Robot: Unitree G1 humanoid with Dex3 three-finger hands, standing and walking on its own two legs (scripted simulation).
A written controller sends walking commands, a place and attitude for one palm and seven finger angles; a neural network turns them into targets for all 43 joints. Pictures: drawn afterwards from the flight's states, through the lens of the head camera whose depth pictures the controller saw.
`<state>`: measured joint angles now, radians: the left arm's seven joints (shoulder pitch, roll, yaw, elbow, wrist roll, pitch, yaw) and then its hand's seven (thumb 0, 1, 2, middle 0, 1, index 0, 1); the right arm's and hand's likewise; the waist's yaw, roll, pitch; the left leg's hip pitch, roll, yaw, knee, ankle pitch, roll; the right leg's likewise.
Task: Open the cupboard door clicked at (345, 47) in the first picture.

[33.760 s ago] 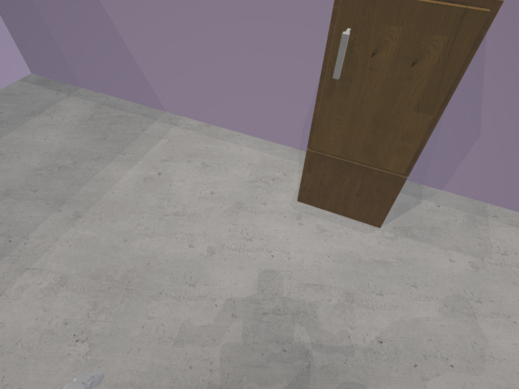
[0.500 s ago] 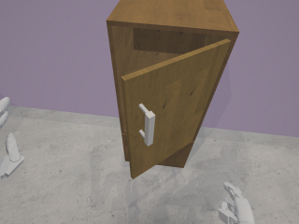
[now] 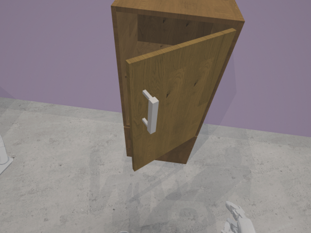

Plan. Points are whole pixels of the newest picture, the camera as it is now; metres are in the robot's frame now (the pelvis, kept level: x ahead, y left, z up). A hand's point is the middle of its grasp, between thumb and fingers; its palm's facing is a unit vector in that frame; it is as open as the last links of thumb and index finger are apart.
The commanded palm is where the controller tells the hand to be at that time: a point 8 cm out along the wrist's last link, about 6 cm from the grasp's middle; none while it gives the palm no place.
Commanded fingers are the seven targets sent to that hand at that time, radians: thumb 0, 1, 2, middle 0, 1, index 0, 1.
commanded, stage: step back with the hand held close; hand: left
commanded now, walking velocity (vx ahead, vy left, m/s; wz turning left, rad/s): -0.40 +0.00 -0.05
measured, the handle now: (148, 112) +0.44 +0.05 +0.05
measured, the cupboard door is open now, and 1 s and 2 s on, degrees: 41 41 41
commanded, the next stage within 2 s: stop stepping back and stand still in 0.30 s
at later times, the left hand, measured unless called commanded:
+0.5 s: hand out of the picture +0.09 +0.21 +0.17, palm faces +0.28 -0.82 -0.49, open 7.4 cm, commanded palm +0.03 +0.26 +0.19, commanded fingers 0.00 0.90 0.90 -0.20 -0.30 -0.20 -0.30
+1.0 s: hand out of the picture +0.00 +0.19 +0.17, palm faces +0.40 -0.79 -0.47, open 7.5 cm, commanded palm -0.06 +0.24 +0.19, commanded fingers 0.00 0.90 0.90 -0.20 -0.30 -0.20 -0.30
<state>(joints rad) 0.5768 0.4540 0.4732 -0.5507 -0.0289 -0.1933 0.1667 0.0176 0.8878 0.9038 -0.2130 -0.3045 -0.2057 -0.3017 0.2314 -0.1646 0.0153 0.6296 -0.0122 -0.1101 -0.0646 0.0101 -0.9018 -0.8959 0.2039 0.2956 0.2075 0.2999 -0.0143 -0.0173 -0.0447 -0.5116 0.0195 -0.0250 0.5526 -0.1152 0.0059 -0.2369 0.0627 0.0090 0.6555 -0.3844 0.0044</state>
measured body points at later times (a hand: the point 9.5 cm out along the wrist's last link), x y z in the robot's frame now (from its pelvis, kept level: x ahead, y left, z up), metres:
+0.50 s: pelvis -0.12 -0.03 +0.02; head -0.09 -0.01 +0.47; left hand +0.07 +0.26 +0.19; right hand +0.07 -0.27 -0.04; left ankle -0.05 +0.07 -0.73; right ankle -0.16 -0.15 -0.69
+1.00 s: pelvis -0.20 -0.06 +0.01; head -0.20 -0.06 +0.46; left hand -0.03 +0.23 +0.20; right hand -0.08 -0.34 -0.07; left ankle -0.22 +0.07 -0.72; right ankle -0.20 -0.15 -0.73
